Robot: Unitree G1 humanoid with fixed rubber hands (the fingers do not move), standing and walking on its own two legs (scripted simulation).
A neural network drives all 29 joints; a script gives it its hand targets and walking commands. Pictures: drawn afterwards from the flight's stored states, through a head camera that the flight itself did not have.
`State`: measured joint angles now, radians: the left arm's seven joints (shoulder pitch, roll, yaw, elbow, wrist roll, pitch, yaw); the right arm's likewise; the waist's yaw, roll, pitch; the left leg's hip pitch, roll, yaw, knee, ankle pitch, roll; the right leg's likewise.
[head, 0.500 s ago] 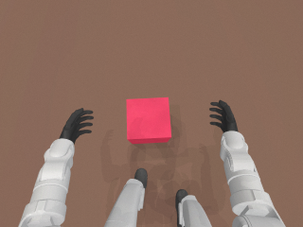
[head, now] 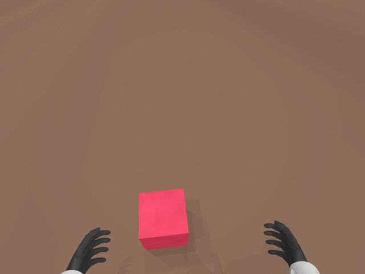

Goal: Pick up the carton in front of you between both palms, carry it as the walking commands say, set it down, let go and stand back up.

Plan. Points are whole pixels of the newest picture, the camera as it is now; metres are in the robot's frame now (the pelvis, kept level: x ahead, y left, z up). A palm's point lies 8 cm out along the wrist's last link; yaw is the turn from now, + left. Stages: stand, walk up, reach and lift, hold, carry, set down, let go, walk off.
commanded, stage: let go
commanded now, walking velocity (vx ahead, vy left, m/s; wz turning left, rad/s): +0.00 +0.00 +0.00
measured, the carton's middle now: (164, 220) +0.42 +0.11 -0.65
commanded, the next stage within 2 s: stand in 0.46 s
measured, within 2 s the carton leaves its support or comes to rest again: neither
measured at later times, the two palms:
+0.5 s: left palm (73, 265) +0.16 +0.25 -0.07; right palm (300, 267) +0.17 -0.23 -0.07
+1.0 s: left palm out of the picture +0.12 +0.30 -0.11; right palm out of the picture +0.11 -0.25 -0.09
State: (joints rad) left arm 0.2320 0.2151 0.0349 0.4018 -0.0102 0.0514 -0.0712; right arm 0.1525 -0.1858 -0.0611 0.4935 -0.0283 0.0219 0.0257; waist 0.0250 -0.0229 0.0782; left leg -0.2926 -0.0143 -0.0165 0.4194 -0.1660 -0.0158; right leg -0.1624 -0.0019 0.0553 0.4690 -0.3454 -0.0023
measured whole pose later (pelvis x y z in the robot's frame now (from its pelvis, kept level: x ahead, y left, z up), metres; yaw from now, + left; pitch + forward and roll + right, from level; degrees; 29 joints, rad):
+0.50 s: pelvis +0.01 +0.00 +0.00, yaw +0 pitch -1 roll +1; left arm 0.23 0.25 0.04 0.44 0.01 0.15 -0.02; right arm 0.21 -0.21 -0.02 0.53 -0.01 0.05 0.01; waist 0.01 -0.03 0.03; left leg -0.25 -0.01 -0.03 0.49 -0.22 -0.02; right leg -0.10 0.00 0.05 0.49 -0.38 0.00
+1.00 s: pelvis +0.00 +0.02 -0.01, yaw +0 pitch -2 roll -1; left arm 0.25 0.32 0.06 0.70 0.02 0.00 0.02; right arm 0.18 -0.27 -0.06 0.81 -0.03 -0.02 -0.03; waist -0.01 -0.04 0.03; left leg -0.27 -0.01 -0.01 0.56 -0.26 0.02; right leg -0.08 0.00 0.06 0.48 -0.37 0.03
